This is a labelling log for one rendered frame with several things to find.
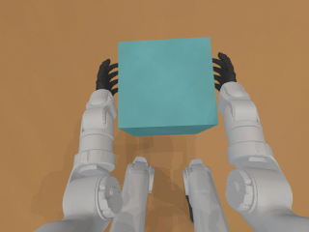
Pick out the robot right upper arm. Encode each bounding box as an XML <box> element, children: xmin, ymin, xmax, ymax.
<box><xmin>225</xmin><ymin>166</ymin><xmax>309</xmax><ymax>232</ymax></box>

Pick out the robot right hand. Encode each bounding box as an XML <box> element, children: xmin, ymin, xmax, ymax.
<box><xmin>211</xmin><ymin>52</ymin><xmax>237</xmax><ymax>92</ymax></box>

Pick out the left robot forearm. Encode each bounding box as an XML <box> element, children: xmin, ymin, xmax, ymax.
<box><xmin>62</xmin><ymin>89</ymin><xmax>118</xmax><ymax>211</ymax></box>

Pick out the robot left upper arm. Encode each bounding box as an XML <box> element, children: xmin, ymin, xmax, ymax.
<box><xmin>34</xmin><ymin>173</ymin><xmax>124</xmax><ymax>232</ymax></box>

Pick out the right robot forearm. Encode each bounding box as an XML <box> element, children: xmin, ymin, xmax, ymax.
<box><xmin>217</xmin><ymin>81</ymin><xmax>293</xmax><ymax>203</ymax></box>

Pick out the robot left shin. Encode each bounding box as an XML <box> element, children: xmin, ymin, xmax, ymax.
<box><xmin>125</xmin><ymin>156</ymin><xmax>148</xmax><ymax>176</ymax></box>

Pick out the carton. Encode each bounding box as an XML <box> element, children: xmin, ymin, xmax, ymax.
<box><xmin>118</xmin><ymin>37</ymin><xmax>219</xmax><ymax>136</ymax></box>

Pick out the left robot thigh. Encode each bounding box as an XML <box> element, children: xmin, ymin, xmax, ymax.
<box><xmin>109</xmin><ymin>160</ymin><xmax>155</xmax><ymax>232</ymax></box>

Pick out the robot left hand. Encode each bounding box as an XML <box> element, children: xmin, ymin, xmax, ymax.
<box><xmin>96</xmin><ymin>58</ymin><xmax>119</xmax><ymax>96</ymax></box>

